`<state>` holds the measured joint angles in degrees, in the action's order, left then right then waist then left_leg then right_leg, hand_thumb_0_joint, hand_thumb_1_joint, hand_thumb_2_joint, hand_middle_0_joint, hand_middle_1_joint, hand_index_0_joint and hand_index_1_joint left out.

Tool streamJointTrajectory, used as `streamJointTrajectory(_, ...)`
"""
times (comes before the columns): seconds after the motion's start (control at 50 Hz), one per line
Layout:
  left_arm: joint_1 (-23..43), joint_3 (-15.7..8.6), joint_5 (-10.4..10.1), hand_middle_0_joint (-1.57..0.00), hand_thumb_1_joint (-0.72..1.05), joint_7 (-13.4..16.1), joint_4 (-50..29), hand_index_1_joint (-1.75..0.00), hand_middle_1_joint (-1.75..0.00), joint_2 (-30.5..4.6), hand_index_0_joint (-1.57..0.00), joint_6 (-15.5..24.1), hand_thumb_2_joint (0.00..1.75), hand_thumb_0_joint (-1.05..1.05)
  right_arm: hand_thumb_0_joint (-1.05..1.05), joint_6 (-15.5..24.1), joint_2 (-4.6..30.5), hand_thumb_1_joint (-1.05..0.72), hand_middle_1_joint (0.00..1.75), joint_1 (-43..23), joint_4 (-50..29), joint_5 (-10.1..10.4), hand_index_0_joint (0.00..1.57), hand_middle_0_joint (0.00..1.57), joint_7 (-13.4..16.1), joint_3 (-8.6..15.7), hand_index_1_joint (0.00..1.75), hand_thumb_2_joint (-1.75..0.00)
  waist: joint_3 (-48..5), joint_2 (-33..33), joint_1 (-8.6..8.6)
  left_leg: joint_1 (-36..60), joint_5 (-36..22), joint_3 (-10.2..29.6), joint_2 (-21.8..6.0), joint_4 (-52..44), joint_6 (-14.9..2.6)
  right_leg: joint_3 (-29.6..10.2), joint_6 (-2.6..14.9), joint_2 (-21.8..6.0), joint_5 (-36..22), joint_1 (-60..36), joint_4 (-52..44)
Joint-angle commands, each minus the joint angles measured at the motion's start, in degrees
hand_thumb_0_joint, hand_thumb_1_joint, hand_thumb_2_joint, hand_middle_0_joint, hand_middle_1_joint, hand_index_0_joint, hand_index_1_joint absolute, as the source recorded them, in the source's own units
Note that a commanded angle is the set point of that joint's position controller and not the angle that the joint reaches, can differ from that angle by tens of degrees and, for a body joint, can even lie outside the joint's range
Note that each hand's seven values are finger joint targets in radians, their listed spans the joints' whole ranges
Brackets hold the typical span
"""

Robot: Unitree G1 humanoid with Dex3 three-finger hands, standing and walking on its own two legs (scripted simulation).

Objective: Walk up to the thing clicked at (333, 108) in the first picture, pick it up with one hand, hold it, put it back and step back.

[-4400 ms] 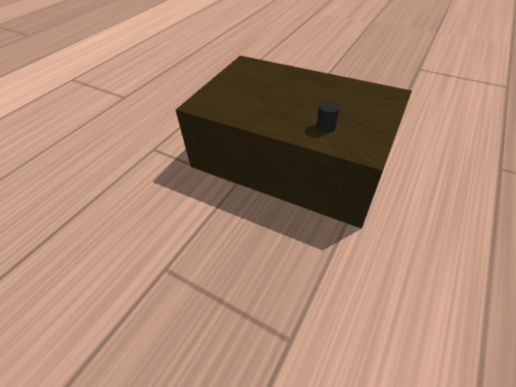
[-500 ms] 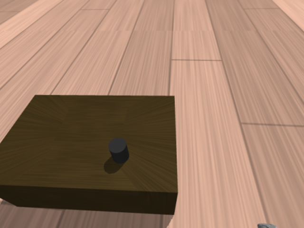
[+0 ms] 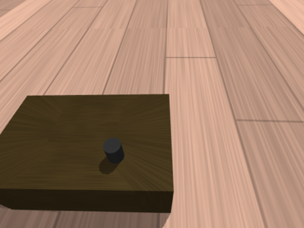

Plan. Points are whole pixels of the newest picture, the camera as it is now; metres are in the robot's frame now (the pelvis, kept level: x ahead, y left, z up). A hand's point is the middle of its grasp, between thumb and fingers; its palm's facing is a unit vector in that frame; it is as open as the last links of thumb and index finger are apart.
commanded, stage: walk up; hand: left
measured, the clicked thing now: (114, 150) +0.54 +0.23 -0.34
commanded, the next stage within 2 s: stand in 0.08 s
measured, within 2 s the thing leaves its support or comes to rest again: neither
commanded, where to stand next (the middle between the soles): +0.04 +0.02 m, yaw +0 degrees
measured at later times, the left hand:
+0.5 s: hand out of the picture +0.08 +0.25 -0.15, palm faces -0.01 -0.94 -0.34, open 7.4 cm
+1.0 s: hand out of the picture +0.09 +0.24 -0.15, palm faces -0.01 -0.94 -0.35, open 7.4 cm
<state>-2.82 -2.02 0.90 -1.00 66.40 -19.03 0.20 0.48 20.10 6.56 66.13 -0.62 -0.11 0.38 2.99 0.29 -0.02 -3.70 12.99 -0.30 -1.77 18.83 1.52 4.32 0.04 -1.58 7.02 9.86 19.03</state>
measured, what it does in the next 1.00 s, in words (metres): stands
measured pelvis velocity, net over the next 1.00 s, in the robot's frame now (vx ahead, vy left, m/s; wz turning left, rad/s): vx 0.01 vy -0.01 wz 0.00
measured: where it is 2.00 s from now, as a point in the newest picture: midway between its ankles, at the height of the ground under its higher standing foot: outside the picture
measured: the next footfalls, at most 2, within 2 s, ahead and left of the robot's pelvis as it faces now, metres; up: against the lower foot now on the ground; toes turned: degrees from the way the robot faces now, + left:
none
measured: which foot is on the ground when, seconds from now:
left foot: down 0.00-1.00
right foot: down 0.00-1.00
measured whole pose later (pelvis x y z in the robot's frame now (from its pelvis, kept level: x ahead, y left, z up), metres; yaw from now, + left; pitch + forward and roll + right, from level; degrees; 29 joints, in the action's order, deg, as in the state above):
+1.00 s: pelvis +0.01 -0.01 +0.00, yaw +0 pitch -2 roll +0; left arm -5.3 -0.2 0.6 -0.8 65.7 -20.0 0.6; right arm 0.5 20.3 7.3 64.7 -0.9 -0.2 -0.2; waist 2.3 0.8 -0.4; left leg -2.1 13.3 0.0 -3.0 17.3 2.8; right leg 4.8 1.2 -0.4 8.5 9.2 19.5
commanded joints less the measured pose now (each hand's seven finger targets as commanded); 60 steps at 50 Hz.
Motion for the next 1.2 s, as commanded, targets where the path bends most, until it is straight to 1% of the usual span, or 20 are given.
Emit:
streamJointTrajectory(0.0,3.0,-2.03,-0.15,-0.2,0.9,1.02,-3.92,-0.3,-0.3,-12.38,-0.2,1.34,0.9,0.0,0.0,1.09,11.77,-0.9,0.3,-2.65,-3.8,0.14,0.2,0.2,0.63,2.13,0.3,-0.9,-5.49,-0.28,-0.21,-4.77,-6.92,4.12,-5.56,-3.42,-2.58,-7.09,0.75,-6.4,-3.19,-6.17,-2.55)
streamJointTrajectory(0.04,3.47,-1.97,-0.29,-0.2,0.9,0.95,-4.35,-0.3,-0.3,-12.02,-0.2,1.35,0.9,0.0,0.0,1.1,11.74,-0.9,0.3,-1.89,-3.71,0.11,0.2,0.2,0.65,1.92,0.3,-0.9,-5.05,-0.18,-0.23,-5.62,-6.16,4.21,-5.48,-3.87,-2.4,-7.3,0.68,-6.6,-3.83,-6.44,-2.43)
streamJointTrajectory(0.06,2.07,-1.35,-0.57,-0.2,0.9,1.15,-3.85,-0.3,-0.3,-12.73,-0.2,1.36,0.9,0.0,0.0,1.1,11.44,-0.9,0.3,-2.48,-3.85,-0.37,0.2,0.2,0.7,1.97,0.3,-0.9,-5.21,0.16,-0.25,-4.17,-7.44,4.89,-6.29,-5.05,-2.03,-7.04,1.14,-6.71,-3.04,-5.81,-2.09)
streamJointTrajectory(0.08,2.0,-1.22,-0.59,-0.2,0.9,1.18,-3.77,-0.3,-0.3,-12.08,-0.2,1.39,0.9,0.0,0.0,1.22,11.98,-0.9,0.3,-2.79,-3.97,-0.34,0.2,0.2,0.7,2.1,0.3,-0.9,-4.78,0.9,-0.18,-4.42,-7.86,4.83,-6.27,-4.88,-1.9,-7.02,0.94,-6.51,-3.51,-5.67,-2.23)
streamJointTrajectory(0.14,1.71,-0.98,-0.64,-0.2,0.9,1.13,-3.78,-0.3,-0.3,-12.28,-0.2,1.54,0.9,0.0,0.0,1.3,11.99,-0.9,0.3,-2.43,-3.89,-0.11,0.2,0.2,0.65,1.97,0.3,-0.9,-4.59,0.88,-0.22,-4.15,-8.68,4.75,-6.28,-4.97,-1.87,-7.01,0.95,-6.74,-5.49,-6.07,-2.12)
streamJointTrajectory(0.22,1.26,-0.61,-0.58,-0.2,0.9,1.16,-3.81,-0.3,-0.3,-12.43,-0.2,1.68,0.9,0.0,0.0,1.25,12.05,-0.9,0.3,-2.64,-4.08,-0.09,0.2,0.2,0.54,2.08,0.3,-0.9,-4.41,0.17,-0.08,-3.05,-7.93,4.65,-6.48,-4.98,-1.93,-7.05,0.96,-6.7,-4.39,-5.07,-2.41)
streamJointTrajectory(0.28,1.04,-0.53,-0.5,-0.2,0.9,1.3,-3.9,-0.3,-0.3,-12.88,-0.2,1.74,0.9,0.0,0.0,1.04,11.68,-0.9,0.3,-1.79,-4.09,-0.08,0.2,0.2,0.37,2.03,0.3,-0.9,-3.24,-0.99,0.02,-3.84,-5.56,4.33,-6.01,-5.03,-1.94,-7.26,0.9,-6.51,-1.6,-4.36,-3.4)
streamJointTrajectory(0.3,1.36,-0.52,-0.48,-0.2,0.9,1.31,-4.06,-0.3,-0.3,-12.97,-0.2,1.8,0.9,0.0,0.0,1.01,11.82,-0.9,0.3,-1.62,-4.22,-0.2,0.2,0.2,0.36,2.08,0.3,-0.9,-3.95,-0.36,0.4,-3.65,-5.31,4.11,-6.09,-4.83,-2.05,-7.63,1.1,-6.87,-2.17,-4.66,-3.25)
streamJointTrajectory(0.4,0.3,-0.31,-0.53,-0.2,0.9,1.33,-4.01,-0.3,-0.3,-13.11,-0.2,1.91,0.9,0.0,0.0,1.02,11.68,-0.9,0.3,-1.88,-4.42,-0.14,0.2,0.2,0.28,2.02,0.3,-0.9,-4.3,-0.41,-0.04,-3.57,-6.64,4.24,-6.18,-4.62,-1.97,-7.31,1.12,-6.73,-3.46,-5.19,-2.99)
streamJointTrajectory(0.44,0.51,-0.28,-0.55,-0.2,0.9,1.3,-4.03,-0.3,-0.3,-13.25,-0.2,1.95,0.9,0.0,0.0,0.98,11.64,-0.9,0.3,-1.86,-4.45,-0.12,0.2,0.2,0.35,1.91,0.3,-0.9,-4.49,-0.45,0.11,-2.94,-7.46,4.16,-6.19,-4.18,-1.98,-7.59,1.22,-7.0,-5.96,-4.94,-2.76)
streamJointTrajectory(0.58,-0.27,-0.25,-0.61,-0.2,0.9,1.41,-3.88,-0.3,-0.3,-13.36,-0.2,1.81,0.9,0.0,0.0,0.94,11.81,-0.9,0.3,-1.92,-4.5,-0.08,0.2,0.2,0.41,1.86,0.3,-0.9,-4.71,-0.17,-0.18,-2.92,-7.87,4.12,-6.34,-4.36,-1.77,-7.08,1.1,-6.62,-5.27,-5.77,-2.53)
streamJointTrajectory(0.72,-0.39,-0.15,-0.58,-0.2,0.9,1.45,-4.04,-0.3,-0.3,-13.36,-0.2,1.9,0.9,0.0,0.0,0.91,11.95,-0.9,0.3,-1.39,-4.53,-0.11,0.2,0.2,0.5,1.73,0.3,-0.9,-4.58,0.29,-0.1,-2.67,-8.51,3.97,-6.48,-4.27,-1.8,-7.15,1.25,-6.75,-7.38,-5.46,-2.32)
streamJointTrajectory(0.76,-0.42,-0.12,-0.55,-0.2,0.9,1.39,-4.02,-0.3,-0.3,-13.26,-0.2,1.83,0.9,0.0,0.0,0.85,11.87,-0.9,0.3,-1.0,-4.47,-0.13,0.2,0.2,0.52,1.63,0.3,-0.9,-3.85,0.08,0.01,-3.0,-6.98,3.93,-6.37,-4.24,-1.86,-7.37,1.13,-6.68,-5.3,-4.78,-2.65)
streamJointTrajectory(0.82,-0.36,-0.2,-0.56,-0.2,0.9,1.36,-3.88,-0.3,-0.3,-13.52,-0.2,1.77,0.9,0.0,0.0,0.84,11.86,-0.9,0.3,-1.31,-4.54,-0.05,0.2,0.2,0.52,1.64,0.3,-0.9,-4.09,0.12,-0.11,-2.74,-7.15,3.91,-6.51,-4.29,-1.93,-7.5,1.27,-6.75,-5.7,-5.22,-2.62)
streamJointTrajectory(0.86,0.29,-0.37,-0.63,-0.2,0.9,1.39,-4.11,-0.3,-0.3,-13.78,-0.2,1.71,0.9,0.0,0.0,0.8,11.73,-0.9,0.3,-0.57,-4.57,-0.15,0.2,0.2,0.58,1.6,0.3,-0.9,-3.68,-0.29,0.18,-3.46,-6.1,3.66,-6.25,-4.5,-1.92,-7.62,1.26,-6.73,-4.58,-5.03,-2.82)
streamJointTrajectory(0.88,0.33,-0.35,-0.67,-0.2,0.9,1.33,-4.1,-0.3,-0.3,-13.78,-0.2,1.73,0.9,0.0,0.0,0.89,11.9,-0.9,0.3,-0.49,-4.41,-0.18,0.2,0.2,0.56,1.5,0.3,-0.9,-3.47,-0.02,-0.07,-3.72,-5.86,3.99,-6.45,-4.82,-1.86,-7.82,1.28,-6.72,-4.1,-5.25,-2.86)
streamJointTrajectory(0.92,-0.33,-0.35,-0.57,-0.2,0.9,1.33,-4.15,-0.3,-0.3,-13.59,-0.2,1.72,0.9,0.0,0.0,0.98,12.02,-0.9,0.3,-1.07,-4.7,-0.18,0.2,0.2,0.56,1.69,0.3,-0.9,-4.72,0.28,-0.31,-2.69,-8.03,4.0,-6.52,-4.72,-1.69,-7.26,1.33,-6.6,-5.8,-5.62,-2.31)
streamJointTrajectory(1.06,-0.16,-0.21,-0.65,-0.2,0.9,1.35,-4.26,-0.3,-0.3,-13.36,-0.2,1.88,0.9,0.0,0.0,1.09,12.31,-0.9,0.3,-0.78,-4.67,-0.07,0.2,0.2,0.65,1.66,0.3,-0.9,-4.82,0.69,-0.12,-2.04,-9.23,3.77,-6.76,-4.49,-1.77,-7.38,1.45,-6.72,-8.92,-6.07,-2.05)
streamJointTrajectory(1.1,0.15,-0.29,-0.65,-0.2,0.9,1.39,-4.29,-0.3,-0.3,-13.7,-0.2,1.8,0.9,0.0,0.0,0.94,11.56,-0.9,0.3,-0.3,-4.59,-0.19,0.2,0.2,0.62,1.44,0.3,-0.9,-3.74,-0.19,-0.11,-3.24,-7.77,3.62,-6.47,-4.71,-1.63,-7.38,1.22,-6.6,-6.92,-5.71,-2.46)
streamJointTrajectory(1.18,0.14,-0.35,-0.71,-0.2,0.9,1.33,-4.2,-0.3,-0.3,-13.67,-0.2,1.66,0.9,0.0,0.0,0.99,11.89,-0.9,0.3,-0.33,-4.56,-0.17,0.2,0.2,0.72,1.52,0.3,-0.9,-4.16,0.46,-0.18,-2.74,-7.99,3.79,-6.77,-4.99,-1.66,-7.59,1.51,-6.61,-6.5,-5.75,-2.16)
